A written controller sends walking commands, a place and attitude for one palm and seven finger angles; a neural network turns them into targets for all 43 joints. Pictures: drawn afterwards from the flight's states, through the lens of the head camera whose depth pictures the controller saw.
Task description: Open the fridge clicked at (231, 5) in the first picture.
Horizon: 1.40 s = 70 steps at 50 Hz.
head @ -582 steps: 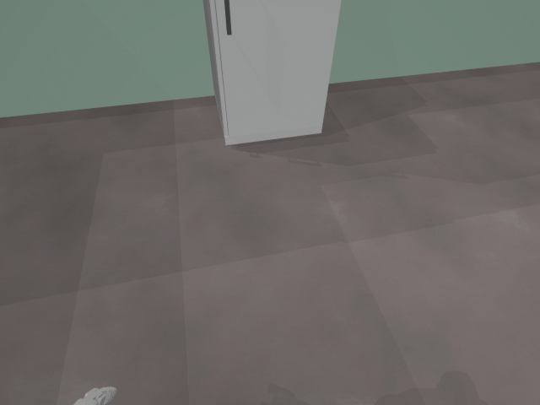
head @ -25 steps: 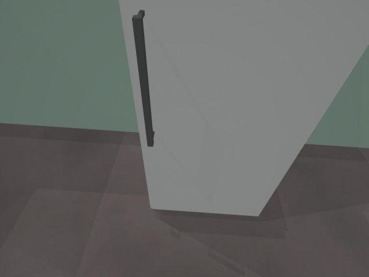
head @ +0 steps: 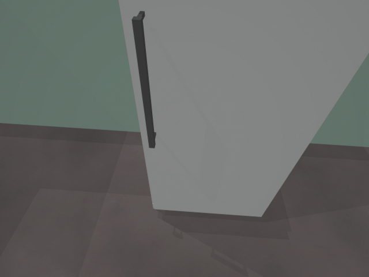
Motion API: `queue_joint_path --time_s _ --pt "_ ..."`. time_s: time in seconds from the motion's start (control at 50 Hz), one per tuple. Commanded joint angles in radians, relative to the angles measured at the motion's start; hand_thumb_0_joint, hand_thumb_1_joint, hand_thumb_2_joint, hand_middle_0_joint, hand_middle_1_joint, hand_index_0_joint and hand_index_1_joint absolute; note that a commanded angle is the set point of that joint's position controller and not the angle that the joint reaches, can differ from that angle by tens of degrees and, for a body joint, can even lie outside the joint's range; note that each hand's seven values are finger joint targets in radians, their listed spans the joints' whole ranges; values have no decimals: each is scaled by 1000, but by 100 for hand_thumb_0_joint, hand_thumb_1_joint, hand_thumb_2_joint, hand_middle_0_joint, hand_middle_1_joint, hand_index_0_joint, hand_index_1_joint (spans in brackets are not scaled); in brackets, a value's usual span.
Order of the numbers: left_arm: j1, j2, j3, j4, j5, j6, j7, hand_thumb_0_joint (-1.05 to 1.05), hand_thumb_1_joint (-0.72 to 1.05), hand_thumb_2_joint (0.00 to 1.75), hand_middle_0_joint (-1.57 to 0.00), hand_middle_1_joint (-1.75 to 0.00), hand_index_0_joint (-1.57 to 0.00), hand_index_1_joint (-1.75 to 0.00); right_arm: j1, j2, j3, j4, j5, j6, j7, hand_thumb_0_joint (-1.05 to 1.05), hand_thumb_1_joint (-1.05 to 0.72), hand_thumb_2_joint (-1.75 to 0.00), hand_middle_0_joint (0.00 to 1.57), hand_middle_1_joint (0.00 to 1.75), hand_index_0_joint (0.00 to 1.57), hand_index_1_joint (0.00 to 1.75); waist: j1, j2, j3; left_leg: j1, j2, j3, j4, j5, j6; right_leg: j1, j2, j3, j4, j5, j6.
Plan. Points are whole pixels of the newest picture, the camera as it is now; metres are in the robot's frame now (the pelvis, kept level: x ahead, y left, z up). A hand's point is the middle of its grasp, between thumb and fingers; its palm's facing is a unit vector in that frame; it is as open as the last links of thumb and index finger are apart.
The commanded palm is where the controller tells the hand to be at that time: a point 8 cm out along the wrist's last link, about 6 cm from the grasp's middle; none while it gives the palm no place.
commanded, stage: look again from close up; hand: left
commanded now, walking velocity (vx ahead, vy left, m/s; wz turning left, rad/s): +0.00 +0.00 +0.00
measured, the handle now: (147, 93) +0.55 +0.14 +0.11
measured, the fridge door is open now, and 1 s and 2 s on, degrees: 0 0 0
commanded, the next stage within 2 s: raise the hand to about handle height in 1.32 s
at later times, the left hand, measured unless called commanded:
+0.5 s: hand out of the picture +0.05 +0.18 -0.17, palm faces -0.03 -0.97 -0.24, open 7.4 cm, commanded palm none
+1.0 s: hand out of the picture +0.04 +0.18 -0.17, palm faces -0.03 -0.97 -0.23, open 7.4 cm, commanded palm none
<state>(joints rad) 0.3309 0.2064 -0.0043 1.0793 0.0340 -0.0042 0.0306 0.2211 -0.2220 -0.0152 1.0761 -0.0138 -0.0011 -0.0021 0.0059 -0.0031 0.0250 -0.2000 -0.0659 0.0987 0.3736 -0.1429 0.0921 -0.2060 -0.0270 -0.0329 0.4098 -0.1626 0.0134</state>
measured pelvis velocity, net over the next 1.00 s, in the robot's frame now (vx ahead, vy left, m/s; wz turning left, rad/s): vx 0.02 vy -0.02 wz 0.00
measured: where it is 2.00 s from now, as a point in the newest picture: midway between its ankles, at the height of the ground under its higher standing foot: outside the picture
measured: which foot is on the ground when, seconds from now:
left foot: down 0.00-1.00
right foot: down 0.00-1.00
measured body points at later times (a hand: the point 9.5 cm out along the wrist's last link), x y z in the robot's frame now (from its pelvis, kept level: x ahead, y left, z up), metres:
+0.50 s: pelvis +0.01 -0.02 +0.00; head +0.01 -0.01 +0.45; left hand +0.05 +0.23 -0.15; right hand +0.03 -0.27 -0.15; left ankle +0.05 +0.05 -0.74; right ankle +0.04 -0.13 -0.74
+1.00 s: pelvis +0.02 -0.02 +0.00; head +0.03 -0.01 +0.45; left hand +0.05 +0.23 -0.15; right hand +0.05 -0.27 -0.14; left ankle +0.05 +0.05 -0.74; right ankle +0.04 -0.13 -0.74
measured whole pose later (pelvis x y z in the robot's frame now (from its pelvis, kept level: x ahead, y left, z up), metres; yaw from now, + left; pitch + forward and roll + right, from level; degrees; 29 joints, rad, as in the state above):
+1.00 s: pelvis +0.02 -0.02 +0.00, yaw +0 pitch -2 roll +0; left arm 0.25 0.23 -0.02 1.10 0.02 -0.01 0.02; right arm 0.21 -0.23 0.01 1.12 -0.01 -0.01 0.00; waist -0.01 -0.01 0.04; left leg -0.15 -0.04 0.09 0.34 -0.16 0.07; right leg -0.15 0.00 -0.04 0.35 -0.17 -0.01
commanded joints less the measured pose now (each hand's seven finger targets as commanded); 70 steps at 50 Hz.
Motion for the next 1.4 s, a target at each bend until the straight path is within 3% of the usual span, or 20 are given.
queue_joint_path --time_s 0.0,0.08,0.22,0.44,0.52,0.64,0.82,1.38 --pt "30 132 27 -42 -6 -21 10 0 90 90 -20 -30 -20 -30 13 -151 -32 -33 5 -20 -11 0 -90 -90 20 30 20 30 -9 9 27 -32 195 -216 -151 -210 -55 -12 -86 103 -74 -43 -43" --pt "15 140 26 -42 -8 -25 10 0 90 90 -20 -30 -20 -30 12 -151 -28 -26 5 -25 -11 0 -90 -90 20 30 20 30 -10 11 8 -11 191 -202 -132 -137 -56 9 -94 105 -82 -5 -45" --pt "-12 144 23 -40 -9 -23 9 0 90 90 -20 -30 -20 -30 14 -148 -22 -13 5 -21 -10 0 -90 -90 20 30 20 30 -10 0 40 -33 188 -199 -142 -175 -59 5 -94 115 -104 -50 -44" --pt "-44 159 22 -46 -13 -29 9 0 90 90 -20 -30 -20 -30 8 -149 -16 1 5 -24 -9 0 -90 -90 20 30 20 30 -9 -1 8 5 187 -179 -112 -64 -61 35 -102 121 -117 4 -48" --pt "-54 157 21 -44 -14 -26 7 0 90 90 -20 -30 -20 -30 9 -147 -14 5 4 -22 -9 0 -90 -90 20 30 20 30 -11 10 25 -1 186 -184 -129 -110 -65 24 -99 121 -125 -32 -45" --pt "-59 164 20 -44 -13 -28 8 0 90 90 -20 -30 -20 -30 5 -151 -13 8 5 -22 -9 0 -90 -90 20 30 20 30 -10 -11 23 3 187 -184 -123 -88 -63 33 -99 124 -133 -22 -45" --pt "-59 163 19 -37 -14 -27 5 0 90 90 -20 -30 -20 -30 -3 -159 -13 9 5 -24 -10 0 -90 -90 20 30 20 30 -11 10 16 19 190 -184 -135 -96 -66 33 -97 116 -130 -13 -42" --pt "-82 186 20 -22 -15 -26 4 0 90 90 -20 -30 -20 -30 -27 -188 -8 11 6 -34 -16 0 -90 -90 20 30 20 30 -8 8 -2 70 200 -179 -140 65 -67 75 -104 102 -126 71 -35"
